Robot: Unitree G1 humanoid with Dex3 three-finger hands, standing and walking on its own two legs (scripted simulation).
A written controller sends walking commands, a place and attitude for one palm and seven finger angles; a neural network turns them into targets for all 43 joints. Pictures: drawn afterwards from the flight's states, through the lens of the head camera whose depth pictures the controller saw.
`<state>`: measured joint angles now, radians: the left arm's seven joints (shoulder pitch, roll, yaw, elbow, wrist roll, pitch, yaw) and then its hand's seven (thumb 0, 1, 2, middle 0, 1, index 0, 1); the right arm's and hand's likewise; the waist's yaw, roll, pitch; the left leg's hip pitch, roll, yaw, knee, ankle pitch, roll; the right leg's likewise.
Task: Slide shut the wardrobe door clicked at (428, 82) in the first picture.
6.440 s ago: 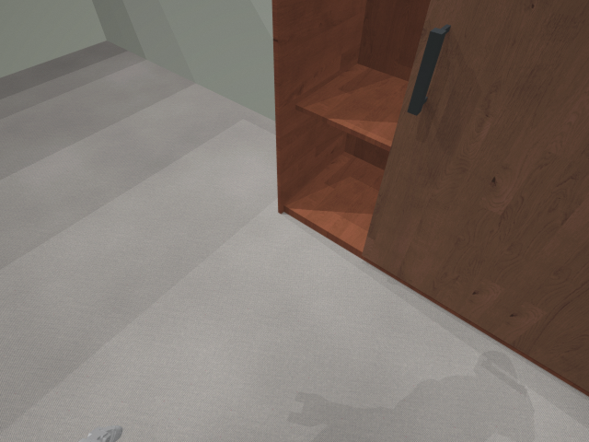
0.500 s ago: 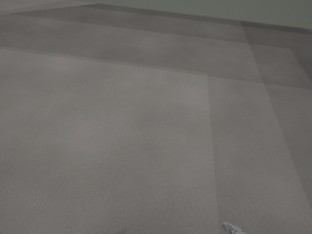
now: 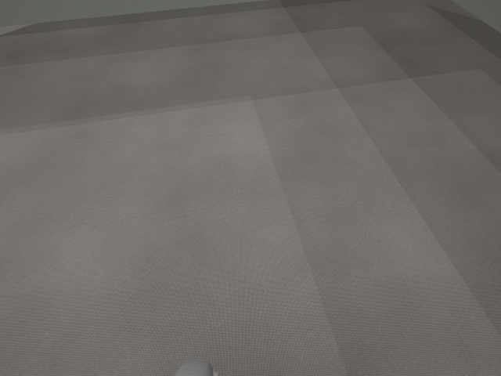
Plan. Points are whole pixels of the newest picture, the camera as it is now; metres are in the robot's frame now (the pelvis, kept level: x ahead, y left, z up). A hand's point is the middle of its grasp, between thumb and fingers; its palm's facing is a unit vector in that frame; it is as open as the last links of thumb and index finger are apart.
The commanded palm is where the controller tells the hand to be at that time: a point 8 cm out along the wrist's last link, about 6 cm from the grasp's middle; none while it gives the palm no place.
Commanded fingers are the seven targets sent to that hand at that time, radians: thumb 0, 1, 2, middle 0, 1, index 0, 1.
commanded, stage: turn to face it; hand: right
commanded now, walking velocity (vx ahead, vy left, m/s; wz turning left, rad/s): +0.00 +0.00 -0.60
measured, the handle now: out of the picture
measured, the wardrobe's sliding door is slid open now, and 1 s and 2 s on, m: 0.43 0.43 0.43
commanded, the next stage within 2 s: none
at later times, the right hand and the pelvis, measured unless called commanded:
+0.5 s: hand out of the picture -0.04 -0.14 -0.16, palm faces +0.35 +0.90 -0.25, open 7.4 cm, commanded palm none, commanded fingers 0.00 -0.90 -0.90 0.20 0.30 0.20 0.30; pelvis -0.03 +0.06 +0.00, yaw -21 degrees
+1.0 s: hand out of the picture -0.08 -0.20 -0.15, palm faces +0.59 +0.76 -0.28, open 7.4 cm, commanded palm none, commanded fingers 0.00 -0.90 -0.90 0.20 0.30 0.20 0.30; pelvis -0.05 +0.05 +0.00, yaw -37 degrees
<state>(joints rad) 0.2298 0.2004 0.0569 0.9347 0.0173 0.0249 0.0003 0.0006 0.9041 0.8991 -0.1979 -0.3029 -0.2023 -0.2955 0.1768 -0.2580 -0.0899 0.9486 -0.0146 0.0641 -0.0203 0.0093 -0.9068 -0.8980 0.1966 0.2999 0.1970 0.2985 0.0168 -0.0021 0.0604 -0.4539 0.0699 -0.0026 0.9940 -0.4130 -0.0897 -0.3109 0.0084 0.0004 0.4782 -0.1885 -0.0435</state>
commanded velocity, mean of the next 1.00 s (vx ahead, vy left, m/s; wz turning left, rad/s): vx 0.00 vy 0.00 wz -0.60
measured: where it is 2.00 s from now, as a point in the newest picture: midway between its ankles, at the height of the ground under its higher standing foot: outside the picture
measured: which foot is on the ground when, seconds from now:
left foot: up 0.00-0.16, down 0.18-0.62, up 0.64-1.00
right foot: down 0.00-0.16, up 0.18-0.60, down 0.62-1.00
